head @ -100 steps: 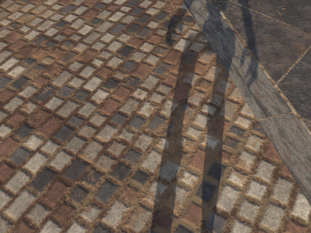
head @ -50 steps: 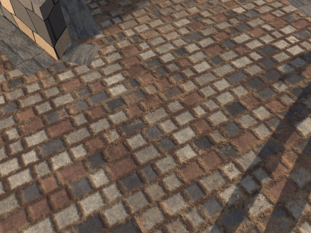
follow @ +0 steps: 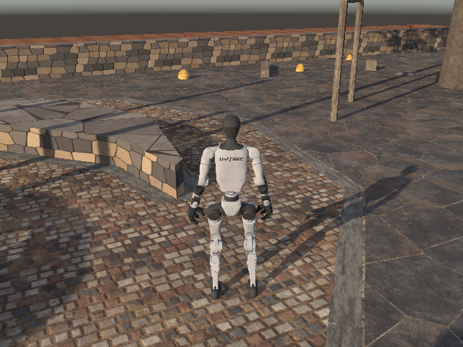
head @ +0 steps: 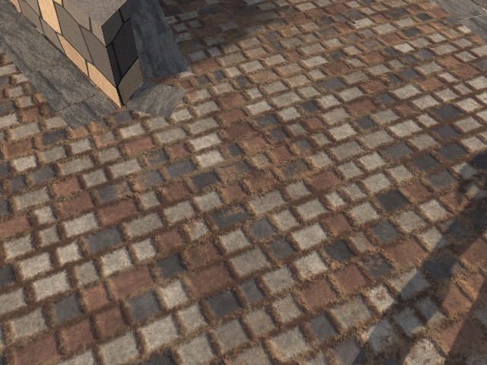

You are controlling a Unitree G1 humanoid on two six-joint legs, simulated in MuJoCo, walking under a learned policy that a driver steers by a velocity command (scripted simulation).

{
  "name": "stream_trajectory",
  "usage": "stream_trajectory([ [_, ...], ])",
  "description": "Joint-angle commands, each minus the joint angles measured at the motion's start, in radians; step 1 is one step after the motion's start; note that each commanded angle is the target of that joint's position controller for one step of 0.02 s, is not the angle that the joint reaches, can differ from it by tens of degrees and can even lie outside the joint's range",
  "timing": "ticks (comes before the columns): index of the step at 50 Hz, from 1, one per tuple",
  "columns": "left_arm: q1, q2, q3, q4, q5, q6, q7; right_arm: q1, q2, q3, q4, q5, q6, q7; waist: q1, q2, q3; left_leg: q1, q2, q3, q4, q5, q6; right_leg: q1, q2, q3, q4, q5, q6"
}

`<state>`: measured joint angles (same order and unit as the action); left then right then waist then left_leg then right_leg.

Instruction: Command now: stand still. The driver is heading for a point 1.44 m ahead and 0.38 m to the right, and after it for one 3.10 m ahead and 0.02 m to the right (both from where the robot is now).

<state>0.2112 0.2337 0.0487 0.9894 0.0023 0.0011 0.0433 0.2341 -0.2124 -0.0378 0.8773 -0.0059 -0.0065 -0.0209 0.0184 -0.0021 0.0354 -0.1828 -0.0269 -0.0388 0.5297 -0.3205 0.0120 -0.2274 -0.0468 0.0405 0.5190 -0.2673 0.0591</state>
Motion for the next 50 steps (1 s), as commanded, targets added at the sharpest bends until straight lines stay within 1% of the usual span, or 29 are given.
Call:
stream_trajectory([
  [1,0.019,0.108,0.021,-0.015,-0.001,-0.007,0.005,0.018,-0.100,-0.021,-0.022,0.001,-0.010,-0.006,-0.001,0.010,-0.014,-0.056,0.047,-0.039,-0.113,0.200,0.019,0.047,0.002,-0.010,-0.054,0.183,-0.019],
  [15,0.044,0.084,0.012,0.060,-0.002,-0.002,0.010,0.051,-0.092,-0.010,0.078,0.005,-0.008,-0.013,-0.005,0.004,0.008,-0.058,0.037,-0.020,-0.127,0.171,0.011,0.042,0.012,-0.020,-0.071,0.161,-0.024],
  [16,0.063,0.071,0.009,0.073,-0.003,0.000,0.011,0.070,-0.088,-0.009,0.092,0.005,-0.006,-0.015,-0.006,0.014,-0.013,-0.050,0.031,-0.017,-0.140,0.061,0.016,0.047,0.029,-0.040,-0.063,0.067,-0.026],
  [17,0.066,0.069,0.010,0.077,-0.009,0.001,0.012,0.077,-0.106,-0.015,0.098,0.012,-0.001,-0.018,-0.012,0.033,0.003,-0.060,0.028,-0.028,-0.154,-0.135,0.035,0.015,0.061,-0.073,-0.024,-0.085,-0.035],
  [18,0.055,0.069,0.011,0.071,-0.014,-0.001,0.012,0.082,-0.135,-0.024,0.097,0.019,0.001,-0.020,-0.021,0.067,0.037,-0.088,0.055,-0.076,-0.187,-0.334,0.066,-0.042,0.084,-0.099,0.028,-0.221,-0.045],
  [19,0.030,0.066,0.009,0.055,-0.015,-0.010,0.010,0.103,-0.156,-0.030,0.096,0.024,-0.002,-0.020,-0.038,0.108,0.078,-0.103,0.115,-0.164,-0.244,-0.481,0.105,-0.118,0.090,-0.109,0.092,-0.275,-0.054],
  [20,0.005,0.045,0.004,0.037,-0.018,-0.026,0.004,0.135,-0.185,-0.038,0.100,0.029,-0.011,-0.018,-0.052,0.171,0.104,-0.092,0.204,-0.292,-0.313,-0.571,0.155,-0.183,0.088,-0.120,0.188,-0.242,-0.061],
  [21,-0.010,0.030,-0.001,0.022,-0.023,-0.044,-0.005,0.141,-0.208,-0.047,0.103,0.034,-0.022,-0.017,-0.057,0.210,0.136,-0.123,0.284,-0.411,-0.362,-0.585,0.206,-0.205,0.055,-0.087,0.271,-0.197,-0.078],
  [22,-0.011,0.036,0.002,0.016,-0.029,-0.060,-0.015,0.119,-0.201,-0.047,0.096,0.032,-0.034,-0.016,-0.044,0.207,0.159,-0.129,0.320,-0.458,-0.379,-0.539,0.230,-0.236,0.025,-0.056,0.308,-0.201,-0.100],
  [23,0.002,0.037,0.002,0.014,-0.036,-0.075,-0.025,0.085,-0.186,-0.043,0.086,0.033,-0.042,-0.013,-0.024,0.200,0.166,-0.118,0.326,-0.444,-0.365,-0.470,0.226,-0.241,0.006,-0.043,0.280,-0.230,-0.122],
  [24,0.039,0.037,0.003,0.023,-0.039,-0.087,-0.033,0.043,-0.176,-0.041,0.073,0.040,-0.045,-0.010,0.008,0.179,0.153,-0.128,0.300,-0.380,-0.333,-0.400,0.198,-0.171,0.001,-0.049,0.170,-0.224,-0.143],
  [25,0.131,0.034,0.008,0.060,-0.038,-0.095,-0.038,-0.020,-0.171,-0.039,0.058,0.050,-0.042,-0.007,0.062,0.149,0.125,-0.203,0.236,-0.275,-0.281,-0.323,0.156,0.016,0.025,-0.085,0.002,-0.121,-0.153],
  [26,0.218,0.048,0.019,0.106,-0.026,-0.096,-0.039,-0.040,-0.152,-0.034,0.048,0.047,-0.042,-0.005,0.088,0.093,0.091,-0.265,0.159,-0.176,-0.170,-0.212,0.119,0.173,0.058,-0.089,-0.053,-0.010,-0.132],
  [27,0.342,0.100,0.036,0.135,-0.015,-0.096,-0.038,-0.051,-0.095,-0.017,0.036,0.034,-0.049,-0.001,0.121,-0.083,0.026,-0.360,0.065,-0.034,0.127,-0.086,0.061,0.316,-0.079,0.132,-0.154,-0.081,-0.158],
  [28,0.442,0.225,0.059,0.135,-0.017,-0.103,-0.050,-0.051,-0.063,-0.012,-0.005,0.033,-0.067,-0.006,0.125,-0.326,-0.014,-0.549,-0.041,0.051,0.409,-0.191,0.019,0.414,-0.303,0.576,-0.335,-0.209,-0.290],
  [29,0.387,0.183,0.038,0.125,0.002,-0.117,-0.055,-0.052,-0.095,-0.020,-0.009,0.055,-0.080,-0.005,0.085,-0.247,0.021,-0.619,0.002,-0.046,0.599,-0.243,0.034,0.344,-0.374,0.729,-0.384,-0.329,-0.351],
  [30,0.296,0.125,0.021,0.093,-0.006,-0.126,-0.054,-0.046,-0.106,-0.021,-0.004,0.065,-0.090,0.004,0.047,-0.151,0.099,-0.681,0.060,-0.068,0.671,-0.147,0.056,0.306,-0.347,0.621,-0.375,-0.334,-0.328],
  [31,0.243,0.101,0.012,0.072,-0.009,-0.128,-0.058,-0.036,-0.107,-0.023,0.013,0.058,-0.097,0.010,0.030,-0.106,0.104,-0.682,0.096,-0.052,0.665,-0.044,0.071,0.289,-0.289,0.489,-0.376,-0.277,-0.284],
  [32,0.212,0.096,0.007,0.058,-0.011,-0.126,-0.061,-0.048,-0.120,-0.031,0.018,0.045,-0.102,0.011,0.019,-0.082,0.103,-0.673,0.120,-0.038,0.615,0.039,0.075,0.284,-0.251,0.391,-0.382,-0.156,-0.249],
  [33,0.217,0.070,-0.003,0.056,-0.008,-0.121,-0.062,-0.067,-0.132,-0.039,0.017,0.035,-0.102,0.016,0.020,-0.086,0.093,-0.639,0.137,-0.024,0.565,0.094,0.070,0.279,-0.214,0.296,-0.385,-0.015,-0.222],
  [34,0.247,0.049,-0.010,0.063,-0.004,-0.114,-0.058,-0.073,-0.123,-0.040,0.019,0.031,-0.100,0.024,0.025,-0.098,0.073,-0.610,0.138,-0.001,0.530,0.128,0.060,0.284,-0.183,0.224,-0.383,0.102,-0.211],
  [36,0.300,0.063,-0.012,0.071,0.000,-0.104,-0.047,-0.111,-0.086,-0.034,0.008,0.027,-0.091,0.033,0.034,-0.096,0.055,-0.609,0.130,0.036,0.464,0.175,0.032,0.299,-0.163,0.146,-0.378,0.278,-0.220],
  [39,0.300,0.100,-0.009,0.055,0.004,-0.093,-0.029,-0.254,-0.050,-0.016,-0.047,0.028,-0.086,0.038,0.053,-0.074,0.083,-0.568,0.109,0.065,0.256,0.271,0.002,0.229,-0.147,0.082,-0.409,0.319,-0.224],
  [42,0.330,0.121,-0.003,0.056,-0.003,-0.093,-0.022,-0.350,-0.056,-0.006,-0.079,0.035,-0.087,0.049,0.071,-0.094,0.110,-0.482,0.078,0.093,0.108,0.355,0.000,0.185,-0.149,0.047,-0.442,0.290,-0.228],
  [45,0.343,0.124,0.005,0.065,-0.016,-0.089,-0.021,-0.407,-0.074,-0.004,-0.110,0.040,-0.093,0.064,0.059,-0.093,0.134,-0.468,0.075,0.076,0.029,0.359,0.031,0.250,-0.190,0.033,-0.426,0.343,-0.225],
  [47,0.322,0.140,0.014,0.060,-0.017,-0.083,-0.020,-0.388,-0.103,-0.013,-0.116,0.038,-0.100,0.072,0.021,-0.099,0.101,-0.410,0.057,0.079,-0.005,0.315,0.062,0.317,-0.211,0.015,-0.357,0.519,-0.208],
  [48,0.307,0.155,0.020,0.053,-0.014,-0.078,-0.020,-0.341,-0.128,-0.024,-0.108,0.037,-0.102,0.072,-0.012,-0.119,0.052,-0.326,0.030,0.096,0.000,0.286,0.079,0.341,-0.215,0.006,-0.287,0.707,-0.197],
  [49,0.290,0.165,0.024,0.047,-0.009,-0.070,-0.020,-0.234,-0.162,-0.043,-0.080,0.037,-0.101,0.067,-0.072,-0.139,-0.026,-0.184,-0.005,0.118,0.009,0.262,0.101,0.343,-0.203,-0.013,-0.157,0.896,-0.183],
  [50,0.273,0.158,0.021,0.036,-0.003,-0.062,-0.021,-0.055,-0.203,-0.067,-0.025,0.041,-0.096,0.059,-0.158,-0.134,-0.131,0.051,-0.016,0.120,0.003,0.272,0.132,0.270,-0.161,-0.041,0.048,0.951,-0.155],
])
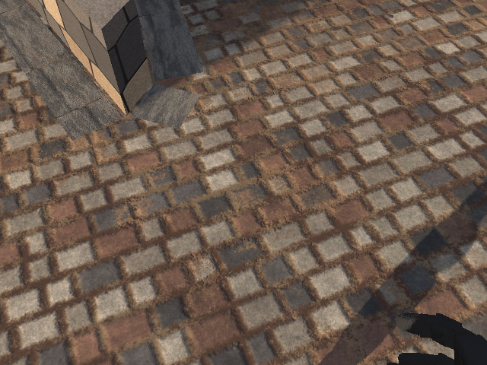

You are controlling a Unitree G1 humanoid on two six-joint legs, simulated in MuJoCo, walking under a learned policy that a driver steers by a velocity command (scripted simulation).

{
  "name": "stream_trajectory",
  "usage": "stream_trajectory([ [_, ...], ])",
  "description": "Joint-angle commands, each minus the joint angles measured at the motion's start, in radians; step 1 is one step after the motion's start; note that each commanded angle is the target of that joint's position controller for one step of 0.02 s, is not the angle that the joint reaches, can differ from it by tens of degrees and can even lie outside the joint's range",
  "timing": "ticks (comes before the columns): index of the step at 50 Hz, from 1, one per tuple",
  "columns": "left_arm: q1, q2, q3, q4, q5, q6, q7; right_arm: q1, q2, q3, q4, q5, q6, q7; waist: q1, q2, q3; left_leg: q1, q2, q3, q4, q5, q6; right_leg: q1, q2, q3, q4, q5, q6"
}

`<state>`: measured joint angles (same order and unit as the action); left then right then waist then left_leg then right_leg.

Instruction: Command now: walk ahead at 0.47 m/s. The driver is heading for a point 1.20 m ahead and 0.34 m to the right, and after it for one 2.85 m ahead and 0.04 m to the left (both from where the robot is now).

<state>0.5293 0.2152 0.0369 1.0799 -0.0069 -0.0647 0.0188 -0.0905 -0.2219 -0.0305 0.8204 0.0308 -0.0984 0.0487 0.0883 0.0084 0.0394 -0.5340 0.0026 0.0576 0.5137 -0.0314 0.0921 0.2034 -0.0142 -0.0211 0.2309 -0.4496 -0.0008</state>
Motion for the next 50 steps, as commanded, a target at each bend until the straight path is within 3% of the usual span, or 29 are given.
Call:
stream_trajectory([
  [1,-0.045,0.144,0.018,-0.083,0.022,0.004,0.001,0.460,-0.261,-0.093,0.073,-0.010,0.003,-0.023,-0.283,-0.042,-0.276,0.735,0.148,-0.205,0.047,-0.081,0.115,-0.417,-0.139,0.001,0.656,0.817,-0.068],
  [2,0.099,-0.030,-0.026,-0.084,0.007,-0.018,-0.013,0.518,-0.302,-0.096,0.097,-0.024,0.004,-0.016,-0.187,0.255,-0.449,1.011,0.402,-0.738,-0.120,-0.366,0.280,-0.767,0.070,0.053,1.016,-0.037,-0.014],
  [3,0.014,0.073,-0.002,-0.080,-0.026,-0.047,-0.017,0.478,-0.205,-0.070,0.096,-0.019,0.001,-0.015,-0.224,0.172,-0.377,0.932,0.377,-0.811,-0.232,-0.439,0.235,-0.865,0.040,0.189,1.146,-0.101,-0.040],
  [4,-0.092,0.131,0.018,-0.122,-0.054,-0.060,-0.016,0.381,-0.165,-0.057,0.085,-0.017,-0.005,-0.018,-0.197,0.136,-0.203,0.772,0.356,-0.629,-0.248,-0.358,0.181,-0.930,-0.008,0.159,1.165,-0.024,-0.056],
  [5,-0.144,0.138,0.021,-0.134,-0.053,-0.063,-0.006,0.294,-0.139,-0.048,0.070,-0.020,-0.014,-0.017,-0.158,0.034,-0.130,0.604,0.326,-0.488,-0.273,-0.220,0.151,-0.881,-0.066,0.140,1.118,0.079,-0.060],
  [6,-0.164,0.130,0.031,-0.136,-0.037,-0.054,0.004,0.249,-0.111,-0.042,0.071,-0.030,-0.024,-0.012,-0.124,0.012,-0.085,0.477,0.290,-0.382,-0.301,-0.130,0.126,-0.827,-0.099,0.133,1.062,0.136,-0.059],
  [8,-0.110,0.082,0.036,-0.125,-0.034,-0.020,0.005,0.229,-0.073,-0.033,0.093,-0.044,-0.032,-0.008,-0.070,0.063,-0.067,0.359,0.240,-0.246,-0.356,-0.095,0.103,-0.728,-0.134,0.143,1.000,0.179,-0.064],
  [9,-0.105,0.065,0.036,-0.127,-0.035,-0.005,0.004,0.242,-0.076,-0.034,0.105,-0.042,-0.035,-0.011,-0.062,0.067,-0.048,0.326,0.233,-0.202,-0.379,-0.082,0.107,-0.726,-0.140,0.139,0.980,0.181,-0.063],
  [11,-0.162,0.071,0.042,-0.159,-0.029,0.012,0.007,0.257,-0.107,-0.040,0.123,-0.043,-0.040,-0.023,-0.056,0.064,-0.002,0.296,0.234,-0.137,-0.416,-0.057,0.113,-0.793,-0.147,0.142,0.932,0.237,-0.053],
  [12,-0.201,0.079,0.044,-0.177,-0.025,0.015,0.007,0.269,-0.120,-0.043,0.129,-0.045,-0.040,-0.030,-0.061,0.051,0.013,0.306,0.237,-0.115,-0.426,-0.043,0.115,-0.840,-0.149,0.151,0.897,0.283,-0.045],
  [15,-0.289,0.083,0.045,-0.224,-0.011,0.004,-0.007,0.263,-0.141,-0.042,0.125,-0.055,-0.030,-0.054,-0.062,0.033,0.037,0.315,0.204,0.020,-0.388,0.267,0.092,-0.850,-0.117,0.116,0.690,0.437,-0.022],
  [18,-0.413,0.050,0.027,-0.278,0.003,-0.001,-0.034,0.299,-0.174,-0.043,0.122,-0.044,-0.010,-0.079,-0.108,0.025,0.019,0.342,0.188,0.109,-0.336,0.400,0.069,-0.776,-0.081,0.004,0.499,0.562,-0.015],
  [22,-0.449,0.086,0.035,-0.344,0.003,0.013,-0.065,0.335,-0.214,-0.055,0.125,-0.018,0.035,-0.095,-0.110,0.048,-0.021,0.527,0.251,0.113,-0.196,0.507,0.052,-0.785,-0.046,-0.028,0.401,0.439,-0.045],
  [24,-0.370,0.136,0.056,-0.349,0.003,0.013,-0.077,0.305,-0.232,-0.066,0.103,-0.008,0.057,-0.105,-0.061,0.070,-0.070,0.561,0.257,0.117,-0.037,0.647,0.026,-0.691,0.007,-0.060,0.369,0.339,-0.082],
  [25,-0.267,0.176,0.077,-0.329,0.001,0.008,-0.078,0.287,-0.228,-0.066,0.088,-0.006,0.068,-0.107,-0.008,0.047,-0.120,0.546,0.222,0.134,0.125,0.622,-0.005,-0.567,0.045,-0.070,0.282,0.397,-0.110],
  [26,-0.184,0.250,0.105,-0.320,0.006,0.005,-0.060,0.321,-0.215,-0.060,0.075,-0.019,0.068,-0.103,0.023,-0.051,-0.186,0.419,0.150,0.147,0.373,0.389,-0.066,-0.363,0.001,0.036,0.215,0.705,-0.156],
  [27,-0.199,0.348,0.118,-0.337,0.011,0.016,-0.037,0.421,-0.088,-0.024,0.044,-0.081,0.057,-0.086,-0.087,-0.299,-0.289,0.073,-0.006,0.127,0.711,-0.547,-0.134,-0.051,-0.250,0.373,0.338,1.238,-0.301],
  [28,-0.190,0.323,0.105,-0.378,0.027,0.013,-0.042,0.443,-0.125,-0.020,0.034,-0.054,0.038,-0.065,-0.062,-0.249,-0.492,-0.075,-0.097,-0.103,0.938,-0.717,-0.143,0.082,-0.383,0.708,0.235,1.059,-0.468],
  [29,-0.241,0.266,0.093,-0.408,0.025,0.015,-0.044,0.348,-0.183,-0.037,0.018,-0.018,0.031,-0.055,-0.027,-0.113,-0.436,-0.134,-0.040,-0.171,0.948,-0.614,-0.119,0.011,-0.330,0.616,0.178,0.888,-0.419],
  [30,-0.313,0.227,0.083,-0.418,0.007,0.018,-0.038,0.284,-0.178,-0.037,-0.002,-0.010,0.035,-0.061,-0.047,-0.042,-0.313,-0.163,-0.004,-0.157,0.882,-0.513,-0.113,-0.116,-0.280,0.511,0.151,0.738,-0.357],
  [31,-0.358,0.200,0.074,-0.427,-0.005,0.023,-0.031,0.266,-0.174,-0.040,0.006,-0.023,0.047,-0.074,-0.072,0.020,-0.225,-0.143,0.032,-0.153,0.802,-0.456,-0.119,-0.254,-0.239,0.444,0.122,0.647,-0.312],
  [33,-0.386,0.190,0.070,-0.441,0.012,0.034,-0.022,0.268,-0.187,-0.050,-0.006,-0.034,0.075,-0.086,-0.113,-0.034,-0.172,-0.030,0.041,-0.151,0.682,-0.406,-0.120,-0.432,-0.182,0.395,0.081,0.555,-0.279],
  [34,-0.387,0.200,0.074,-0.447,0.019,0.036,-0.020,0.280,-0.170,-0.048,-0.007,-0.036,0.081,-0.089,-0.122,-0.057,-0.168,-0.004,0.029,-0.139,0.622,-0.392,-0.125,-0.465,-0.161,0.373,0.077,0.573,-0.273],
  [37,-0.358,0.236,0.088,-0.460,0.011,0.043,-0.002,0.266,-0.146,-0.042,-0.014,-0.039,0.087,-0.101,-0.110,-0.079,-0.196,0.007,0.007,-0.142,0.482,-0.356,-0.154,-0.463,-0.145,0.367,0.087,0.573,-0.268],
  [40,-0.367,0.240,0.089,-0.480,0.003,0.061,0.014,0.227,-0.152,-0.044,-0.028,-0.035,0.096,-0.104,-0.095,-0.105,-0.193,0.010,-0.002,-0.160,0.397,-0.291,-0.170,-0.482,-0.123,0.400,0.077,0.344,-0.239],
  [43,-0.369,0.235,0.087,-0.492,0.006,0.074,0.021,0.192,-0.154,-0.046,-0.045,-0.031,0.089,-0.100,-0.080,-0.142,-0.161,0.030,-0.015,-0.167,0.309,-0.271,-0.170,-0.502,-0.103,0.441,0.068,0.193,-0.216],
  [47,-0.357,0.231,0.087,-0.506,0.007,0.087,0.022,0.201,-0.165,-0.049,-0.053,-0.022,0.064,-0.085,-0.072,-0.178,-0.164,0.097,-0.035,-0.166,0.166,-0.299,-0.149,-0.452,-0.104,0.509,0.103,0.254,-0.203],
  [49,-0.373,0.229,0.085,-0.517,-0.003,0.096,0.024,0.256,-0.171,-0.055,-0.042,-0.019,0.054,-0.074,-0.104,-0.181,-0.166,0.196,-0.039,-0.147,0.000,-0.237,-0.123,-0.455,-0.083,0.523,0.145,0.312,-0.178],
  [50,-0.371,0.220,0.082,-0.521,-0.010,0.101,0.026,0.301,-0.189,-0.064,-0.030,-0.022,0.052,-0.069,-0.125,-0.164,-0.165,0.292,-0.009,-0.145,-0.118,-0.152,-0.103,-0.495,-0.047,0.503,0.181,0.290,-0.145],
])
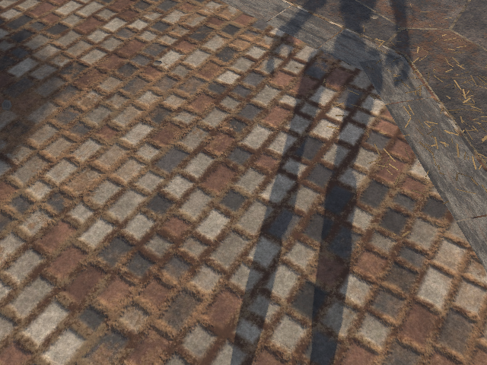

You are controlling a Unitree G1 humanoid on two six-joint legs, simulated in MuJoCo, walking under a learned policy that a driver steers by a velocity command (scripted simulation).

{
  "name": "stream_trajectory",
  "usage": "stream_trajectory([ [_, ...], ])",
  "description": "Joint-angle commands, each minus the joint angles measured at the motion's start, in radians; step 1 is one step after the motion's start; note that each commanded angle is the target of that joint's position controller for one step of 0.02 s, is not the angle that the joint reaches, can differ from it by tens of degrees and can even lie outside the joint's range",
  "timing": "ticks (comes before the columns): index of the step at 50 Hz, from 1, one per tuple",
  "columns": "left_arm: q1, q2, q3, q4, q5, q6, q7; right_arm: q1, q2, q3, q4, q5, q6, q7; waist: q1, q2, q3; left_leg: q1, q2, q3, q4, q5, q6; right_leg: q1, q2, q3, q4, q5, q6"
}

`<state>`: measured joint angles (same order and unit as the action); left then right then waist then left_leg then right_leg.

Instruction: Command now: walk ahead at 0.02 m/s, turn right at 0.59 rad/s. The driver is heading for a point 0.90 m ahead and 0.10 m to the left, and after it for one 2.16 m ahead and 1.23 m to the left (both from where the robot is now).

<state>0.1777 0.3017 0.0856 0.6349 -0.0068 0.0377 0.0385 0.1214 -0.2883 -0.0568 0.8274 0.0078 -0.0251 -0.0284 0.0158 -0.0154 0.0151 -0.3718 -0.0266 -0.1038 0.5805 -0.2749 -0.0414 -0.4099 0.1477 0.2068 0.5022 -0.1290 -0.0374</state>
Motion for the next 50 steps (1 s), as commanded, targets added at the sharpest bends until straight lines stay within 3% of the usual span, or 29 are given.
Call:
stream_trajectory([
  [1,0.013,0.088,0.020,-0.080,-0.009,0.002,0.006,0.118,-0.188,-0.055,-0.037,-0.017,-0.018,0.007,-0.038,-0.010,-0.156,0.257,0.200,-0.120,-0.246,0.112,0.093,0.000,-0.135,0.186,0.059,-0.222,-0.056],
  [2,0.030,0.066,0.018,-0.115,-0.016,-0.007,0.001,0.086,-0.267,-0.070,-0.042,-0.045,-0.003,0.003,0.017,0.300,-0.101,0.278,0.390,-0.366,-0.292,0.304,0.250,-0.212,0.037,-0.048,0.261,-0.462,0.002],
  [3,0.022,0.158,0.041,-0.106,0.010,-0.024,-0.004,0.054,-0.205,-0.058,-0.075,-0.060,-0.005,0.002,-0.011,0.268,-0.099,0.217,0.455,-0.439,-0.299,0.364,0.333,-0.236,-0.021,-0.030,0.499,-0.491,0.047],
  [4,0.043,0.186,0.054,-0.078,0.004,-0.024,-0.008,0.005,-0.158,-0.046,-0.100,-0.049,-0.006,-0.003,0.005,0.179,-0.098,0.202,0.398,-0.334,-0.269,0.381,0.302,-0.212,-0.036,-0.018,0.598,-0.423,0.058],
  [5,0.070,0.163,0.052,-0.048,0.002,-0.014,-0.005,-0.030,-0.131,-0.040,-0.107,-0.031,-0.004,-0.003,0.020,0.136,-0.082,0.198,0.322,-0.232,-0.245,0.380,0.250,-0.204,-0.040,-0.032,0.644,-0.371,0.076],
  [7,0.084,0.104,0.034,-0.034,0.006,0.002,-0.002,-0.019,-0.109,-0.027,-0.107,-0.009,0.001,-0.005,0.009,0.132,-0.062,0.200,0.272,-0.148,-0.236,0.419,0.237,-0.206,-0.038,-0.045,0.725,-0.315,0.105],
  [10,0.017,0.062,0.011,-0.063,-0.006,0.000,-0.003,0.031,-0.109,-0.025,-0.097,-0.015,0.013,-0.006,-0.026,0.171,-0.056,0.253,0.234,-0.079,-0.239,0.415,0.246,-0.184,-0.066,-0.101,0.563,-0.279,0.125],
  [13,-0.032,0.025,-0.013,-0.083,0.002,-0.005,-0.012,0.044,-0.135,-0.029,-0.092,-0.011,0.020,-0.005,-0.052,0.220,-0.077,0.249,0.238,-0.057,-0.226,0.422,0.248,-0.028,-0.128,-0.166,0.298,-0.300,0.126],
  [16,-0.005,0.054,-0.004,-0.065,-0.007,-0.007,-0.015,0.069,-0.161,-0.032,-0.082,0.002,0.025,0.003,-0.053,0.226,-0.075,0.235,0.253,-0.082,-0.196,0.443,0.252,0.099,-0.120,-0.212,0.073,-0.219,0.106],
  [18,0.054,0.040,-0.008,-0.029,-0.001,-0.007,-0.018,0.092,-0.115,-0.013,-0.066,0.012,0.016,0.012,-0.021,0.172,-0.083,0.140,0.217,-0.062,-0.194,0.191,0.190,0.301,-0.115,-0.215,-0.186,-0.051,0.056],
  [19,0.075,0.070,-0.005,-0.032,0.004,-0.007,-0.012,0.108,-0.093,-0.002,-0.061,-0.004,0.003,0.023,-0.021,0.124,-0.109,0.037,0.187,-0.044,-0.166,0.046,0.132,0.434,-0.181,-0.133,-0.143,-0.020,0.026],
  [20,0.131,0.139,0.009,-0.033,0.008,-0.003,-0.002,0.100,-0.038,0.017,-0.079,-0.039,-0.012,0.038,-0.028,-0.066,-0.152,-0.082,0.092,0.062,0.016,-0.156,0.072,0.532,-0.336,0.034,-0.102,0.044,-0.038],
  [21,0.181,0.203,0.031,0.002,0.011,-0.007,-0.016,0.049,-0.048,0.012,-0.110,-0.010,-0.026,0.035,0.013,-0.264,-0.107,-0.179,0.007,0.174,0.106,-0.247,0.040,0.415,-0.429,0.193,-0.209,-0.325,-0.167],
  [22,0.190,0.176,0.027,-0.007,0.016,-0.026,-0.023,-0.054,-0.131,-0.009,-0.130,0.009,-0.032,0.030,0.078,-0.213,0.021,-0.259,0.041,0.130,0.257,-0.277,0.031,0.346,-0.451,0.293,-0.319,-0.539,-0.218],
  [23,0.194,0.155,0.019,0.011,0.024,-0.045,-0.020,-0.079,-0.150,-0.025,-0.141,0.023,-0.035,0.030,0.067,-0.211,0.084,-0.347,0.063,0.099,0.370,-0.278,0.045,0.328,-0.468,0.329,-0.352,-0.580,-0.226],
  [24,0.179,0.137,0.011,0.011,0.013,-0.062,-0.017,-0.036,-0.139,-0.031,-0.122,0.026,-0.035,0.030,0.041,-0.202,0.098,-0.378,0.086,0.081,0.422,-0.257,0.055,0.337,-0.450,0.301,-0.355,-0.556,-0.215],
  [25,0.157,0.123,0.008,0.013,-0.001,-0.074,-0.015,-0.011,-0.128,-0.031,-0.117,0.020,-0.040,0.036,0.023,-0.185,0.101,-0.404,0.108,0.065,0.416,-0.191,0.064,0.355,-0.441,0.272,-0.359,-0.505,-0.203],
  [27,0.131,0.104,0.003,0.007,-0.002,-0.084,-0.014,-0.014,-0.082,-0.019,-0.106,0.011,-0.061,0.052,0.013,-0.133,0.076,-0.337,0.109,0.093,0.320,-0.082,0.072,0.337,-0.385,0.150,-0.361,-0.336,-0.167],
  [29,0.115,0.116,0.010,0.001,-0.005,-0.085,-0.019,-0.024,-0.046,-0.003,-0.102,0.005,-0.073,0.069,0.015,-0.131,0.037,-0.192,0.086,0.131,0.179,-0.002,0.065,0.276,-0.339,0.042,-0.344,-0.220,-0.149],
  [32,0.148,0.145,0.020,0.013,-0.017,-0.088,-0.033,-0.025,-0.067,-0.001,-0.111,0.014,-0.069,0.079,0.014,-0.138,0.021,-0.030,0.059,0.146,0.063,0.046,0.055,0.200,-0.352,0.025,-0.316,-0.232,-0.156],
  [34,0.135,0.138,0.016,0.016,-0.020,-0.087,-0.038,0.058,-0.093,-0.011,-0.085,0.017,-0.065,0.076,-0.038,-0.107,0.017,0.114,0.042,0.156,0.002,0.097,0.067,0.126,-0.352,0.020,-0.264,-0.274,-0.133],
  [36,0.140,0.081,-0.005,0.023,-0.005,-0.087,-0.039,0.223,-0.130,-0.031,-0.037,0.021,-0.063,0.061,-0.112,-0.052,-0.010,0.313,0.051,0.126,-0.033,0.045,0.096,0.018,-0.294,-0.039,-0.074,-0.254,-0.082],
  [37,0.135,0.001,-0.031,0.001,0.014,-0.092,-0.039,0.337,-0.219,-0.049,-0.028,0.008,-0.068,0.051,-0.141,0.178,-0.065,0.428,0.263,-0.167,-0.167,-0.050,0.169,-0.099,-0.188,-0.159,0.318,-0.300,-0.009],
  [38,0.169,0.005,-0.027,-0.051,-0.014,-0.109,-0.029,0.386,-0.307,-0.065,-0.024,-0.008,-0.074,0.066,-0.117,0.420,-0.123,0.522,0.423,-0.652,-0.384,-0.372,0.319,-0.333,-0.086,-0.148,0.606,-0.461,0.022],
  [39,0.154,0.101,-0.004,-0.033,-0.037,-0.120,-0.025,0.301,-0.226,-0.042,-0.047,-0.006,-0.081,0.070,-0.098,0.253,-0.048,0.459,0.431,-0.660,-0.419,-0.511,0.314,-0.411,-0.161,-0.082,0.722,-0.400,0.005],
  [40,0.100,0.126,0.003,-0.033,-0.041,-0.122,-0.029,0.254,-0.176,-0.028,-0.058,-0.005,-0.083,0.068,-0.085,0.182,0.019,0.390,0.396,-0.530,-0.400,-0.450,0.278,-0.436,-0.203,-0.098,0.724,-0.300,-0.018],
  [41,0.096,0.104,0.000,-0.016,-0.029,-0.120,-0.028,0.209,-0.156,-0.020,-0.069,-0.012,-0.082,0.066,-0.063,0.117,0.028,0.343,0.344,-0.420,-0.396,-0.332,0.255,-0.407,-0.236,-0.111,0.698,-0.214,-0.020],
  [43,0.097,0.078,0.001,-0.003,-0.009,-0.114,-0.033,0.171,-0.129,-0.010,-0.076,-0.020,-0.080,0.060,-0.035,0.125,0.033,0.273,0.270,-0.264,-0.420,-0.150,0.231,-0.338,-0.275,-0.119,0.621,-0.104,-0.011],
  [50,-0.040,0.023,-0.015,-0.035,-0.001,-0.116,-0.041,0.240,-0.132,-0.009,-0.041,-0.005,-0.073,0.036,-0.066,0.078,0.042,0.311,0.215,-0.029,-0.459,0.266,0.233,-0.354,-0.262,-0.173,0.319,0.155,0.051],
])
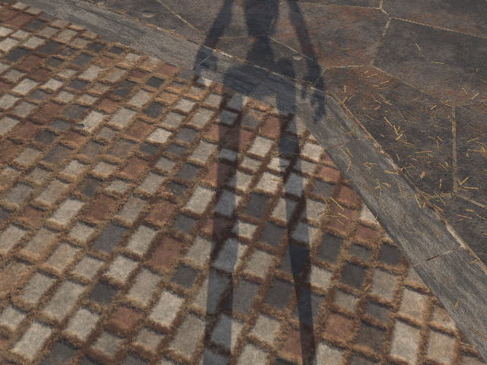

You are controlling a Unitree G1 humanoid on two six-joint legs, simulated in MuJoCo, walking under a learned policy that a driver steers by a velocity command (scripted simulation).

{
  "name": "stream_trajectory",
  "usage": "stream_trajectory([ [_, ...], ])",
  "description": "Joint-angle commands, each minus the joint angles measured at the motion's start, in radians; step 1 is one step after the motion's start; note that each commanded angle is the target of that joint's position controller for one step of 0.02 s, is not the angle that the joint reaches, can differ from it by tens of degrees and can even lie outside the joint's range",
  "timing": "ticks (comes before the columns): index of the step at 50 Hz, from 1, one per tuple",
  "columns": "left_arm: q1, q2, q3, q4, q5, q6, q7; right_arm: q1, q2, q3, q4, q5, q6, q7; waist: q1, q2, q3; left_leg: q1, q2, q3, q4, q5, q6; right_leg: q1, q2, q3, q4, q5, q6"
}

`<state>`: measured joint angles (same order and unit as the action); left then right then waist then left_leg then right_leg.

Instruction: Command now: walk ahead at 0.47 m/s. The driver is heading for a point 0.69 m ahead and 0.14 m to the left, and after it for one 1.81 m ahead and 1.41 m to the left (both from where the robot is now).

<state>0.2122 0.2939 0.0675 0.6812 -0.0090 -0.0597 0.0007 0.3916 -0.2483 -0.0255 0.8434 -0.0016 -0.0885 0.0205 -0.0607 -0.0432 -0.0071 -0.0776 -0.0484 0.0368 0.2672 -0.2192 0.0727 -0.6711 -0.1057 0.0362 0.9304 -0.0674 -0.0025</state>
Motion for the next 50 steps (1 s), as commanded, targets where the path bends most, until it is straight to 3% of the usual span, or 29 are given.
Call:
stream_trajectory([
  [1,-0.110,0.022,-0.001,-0.090,-0.001,-0.023,-0.009,-0.018,-0.175,-0.040,-0.051,0.007,-0.006,-0.016,-0.001,0.111,0.071,0.015,0.230,-0.148,-0.148,0.227,0.114,-0.073,0.000,-0.014,-0.169,0.132,0.018],
  [5,-0.237,0.009,-0.013,-0.125,-0.010,-0.037,-0.037,0.046,-0.188,-0.042,-0.022,0.015,0.008,-0.020,-0.043,0.098,0.113,0.057,0.251,-0.122,-0.140,0.237,0.117,-0.039,0.030,-0.044,-0.330,0.189,0.007],
  [8,-0.296,0.017,-0.014,-0.151,-0.015,-0.046,-0.059,0.070,-0.198,-0.047,-0.004,0.020,0.024,-0.022,-0.040,0.105,0.129,0.141,0.292,-0.128,-0.096,0.312,0.115,-0.040,0.050,-0.047,-0.396,0.127,-0.024],
  [11,-0.218,0.067,0.005,-0.139,-0.010,-0.048,-0.061,0.051,-0.232,-0.060,-0.004,0.021,0.035,-0.030,0.030,0.147,0.047,0.210,0.300,-0.114,0.046,0.694,0.088,0.121,0.109,-0.081,-0.424,0.012,-0.076],
  [12,-0.099,0.102,0.024,-0.108,-0.008,-0.045,-0.053,0.033,-0.238,-0.062,-0.008,0.019,0.041,-0.032,0.102,0.155,-0.037,0.200,0.274,-0.086,0.191,0.865,0.071,0.288,0.142,-0.109,-0.443,0.015,-0.107],
  [13,0.069,0.148,0.044,-0.067,-0.004,-0.042,-0.038,0.026,-0.220,-0.053,-0.019,0.013,0.043,-0.034,0.183,0.147,-0.153,0.055,0.234,-0.072,0.403,0.817,0.040,0.585,0.095,-0.063,-0.427,0.058,-0.148],
  [14,0.220,0.241,0.065,-0.046,0.023,-0.037,-0.026,0.094,-0.124,-0.023,-0.055,-0.006,0.030,-0.031,0.187,-0.034,-0.339,-0.311,0.119,-0.041,0.789,0.387,-0.010,1.016,-0.177,0.287,-0.381,0.008,-0.257],
  [15,0.240,0.200,0.052,-0.032,0.014,-0.037,-0.029,0.159,-0.068,-0.001,-0.037,0.012,0.011,-0.022,0.162,-0.220,-0.481,-0.540,-0.017,-0.149,1.042,-0.336,-0.040,1.166,-0.334,0.692,-0.543,-0.174,-0.347],
  [16,0.197,0.131,0.032,-0.034,0.009,-0.032,-0.024,0.050,-0.191,-0.037,-0.057,0.046,-0.002,-0.017,0.190,-0.114,-0.330,-0.638,0.047,-0.210,1.107,-0.306,-0.034,1.043,-0.295,0.599,-0.600,-0.269,-0.287],
  [17,0.120,0.109,0.021,-0.036,0.010,-0.029,-0.018,-0.048,-0.203,-0.042,-0.091,0.059,-0.005,-0.017,0.166,-0.069,-0.166,-0.646,0.089,-0.163,1.082,-0.230,-0.038,0.866,-0.265,0.421,-0.620,-0.116,-0.253],
  [18,0.057,0.087,0.012,-0.028,0.018,-0.035,-0.022,-0.081,-0.181,-0.041,-0.095,0.044,-0.001,-0.023,0.120,0.012,-0.077,-0.599,0.122,-0.148,1.020,-0.175,-0.051,0.705,-0.221,0.296,-0.645,0.097,-0.236],
  [19,0.008,0.060,0.007,-0.027,0.025,-0.046,-0.027,-0.062,-0.173,-0.050,-0.084,0.029,0.015,-0.029,0.075,0.002,-0.049,-0.531,0.149,-0.152,0.962,-0.149,-0.063,0.608,-0.182,0.186,-0.657,0.259,-0.220],
  [21,-0.048,0.050,0.008,-0.013,0.030,-0.063,-0.031,0.017,-0.128,-0.049,-0.056,0.029,0.052,-0.035,0.022,-0.033,-0.037,-0.418,0.152,-0.137,0.923,-0.122,-0.092,0.481,-0.150,0.061,-0.696,0.427,-0.219],
  [23,-0.089,0.073,0.015,0.003,0.031,-0.071,-0.026,0.004,-0.114,-0.052,-0.078,0.023,0.076,-0.043,0.000,-0.046,-0.005,-0.434,0.146,-0.123,0.867,-0.074,-0.115,0.424,-0.147,-0.027,-0.721,0.525,-0.224],
  [27,-0.100,0.103,0.023,0.027,0.025,-0.044,0.008,-0.100,-0.089,-0.045,-0.137,0.011,0.076,-0.024,0.028,-0.041,-0.008,-0.427,0.152,-0.072,0.610,0.158,-0.120,0.453,-0.106,-0.169,-0.721,0.476,-0.203],
  [29,-0.075,0.121,0.028,0.041,0.019,-0.025,0.021,-0.168,-0.083,-0.043,-0.172,0.011,0.073,-0.006,0.062,-0.025,-0.016,-0.426,0.144,-0.051,0.508,0.223,-0.112,0.512,-0.120,-0.185,-0.703,0.462,-0.200],
  [32,-0.056,0.148,0.038,0.057,0.003,0.006,0.026,-0.220,-0.106,-0.055,-0.221,0.010,0.078,0.016,0.081,-0.020,-0.017,-0.447,0.135,-0.034,0.425,0.169,-0.087,0.603,-0.163,-0.181,-0.639,0.426,-0.190],
  [35,-0.074,0.162,0.046,0.055,-0.021,0.032,0.031,-0.212,-0.133,-0.073,-0.257,0.008,0.086,0.028,0.059,-0.037,-0.018,-0.420,0.102,0.000,0.365,0.042,-0.043,0.639,-0.189,-0.173,-0.507,0.445,-0.156],
  [36,-0.086,0.156,0.046,0.052,-0.028,0.037,0.034,-0.160,-0.145,-0.083,-0.252,0.007,0.084,0.027,0.026,-0.024,-0.039,-0.339,0.069,0.024,0.290,0.079,-0.017,0.626,-0.163,-0.197,-0.402,0.483,-0.128],
  [37,-0.047,0.133,0.040,0.060,-0.023,0.039,0.033,-0.072,-0.195,-0.105,-0.235,0.002,0.078,0.014,-0.007,0.044,-0.093,-0.186,0.037,0.009,0.197,0.277,0.022,0.582,-0.094,-0.227,-0.227,0.438,-0.075],
  [38,-0.013,0.095,0.025,0.034,0.020,0.031,0.028,-0.018,-0.319,-0.137,-0.249,-0.006,0.079,-0.013,-0.002,0.267,-0.171,0.046,0.238,-0.274,0.219,0.819,0.121,0.347,0.004,-0.251,0.077,0.033,0.008],
  [39,0.005,0.061,0.006,0.002,0.037,0.028,0.016,-0.057,-0.344,-0.129,-0.285,-0.027,0.077,-0.016,0.045,0.379,-0.306,0.229,0.441,-0.657,0.170,0.843,0.354,0.075,0.184,-0.109,0.369,-0.639,0.061],
  [40,-0.037,0.122,0.019,0.023,0.015,0.029,0.004,-0.075,-0.271,-0.110,-0.303,-0.016,0.073,-0.005,-0.007,0.199,-0.350,0.197,0.412,-0.606,0.130,0.696,0.331,0.050,0.136,0.055,0.430,-0.609,0.045],
  [41,-0.083,0.123,0.020,0.008,-0.006,0.034,0.002,-0.127,-0.237,-0.099,-0.305,-0.006,0.068,-0.004,0.014,0.144,-0.259,0.116,0.370,-0.504,0.124,0.568,0.276,0.020,0.108,0.052,0.414,-0.538,0.029],
  [42,-0.091,0.109,0.019,0.018,0.002,0.043,0.012,-0.167,-0.213,-0.094,-0.303,0.011,0.072,-0.006,0.039,0.062,-0.172,0.018,0.316,-0.433,0.106,0.444,0.218,0.014,0.078,0.046,0.333,-0.475,0.030],
  [43,-0.102,0.121,0.025,0.017,0.013,0.053,0.024,-0.206,-0.196,-0.088,-0.309,0.018,0.080,-0.015,0.057,0.078,-0.133,-0.063,0.280,-0.396,0.084,0.352,0.186,0.043,0.062,0.046,0.254,-0.420,0.035],
  [46,-0.066,0.091,0.019,0.031,0.012,0.064,0.027,-0.238,-0.207,-0.093,-0.328,-0.005,0.093,-0.031,0.086,0.153,-0.126,-0.170,0.217,-0.354,0.058,0.318,0.172,0.154,0.099,0.021,0.123,-0.347,0.062],
  [48,-0.078,0.079,0.012,0.029,0.010,0.059,0.027,-0.213,-0.211,-0.098,-0.325,0.006,0.095,-0.045,0.070,0.153,-0.154,-0.165,0.198,-0.375,0.032,0.045,0.173,0.175,0.103,0.026,0.002,-0.307,0.070],
  [50,-0.105,0.080,0.010,0.018,0.007,0.052,0.019,-0.217,-0.222,-0.101,-0.331,0.012,0.096,-0.054,0.056,0.199,-0.141,-0.194,0.190,-0.424,-0.004,-0.210,0.165,0.203,0.111,0.022,-0.093,-0.287,0.069],
])
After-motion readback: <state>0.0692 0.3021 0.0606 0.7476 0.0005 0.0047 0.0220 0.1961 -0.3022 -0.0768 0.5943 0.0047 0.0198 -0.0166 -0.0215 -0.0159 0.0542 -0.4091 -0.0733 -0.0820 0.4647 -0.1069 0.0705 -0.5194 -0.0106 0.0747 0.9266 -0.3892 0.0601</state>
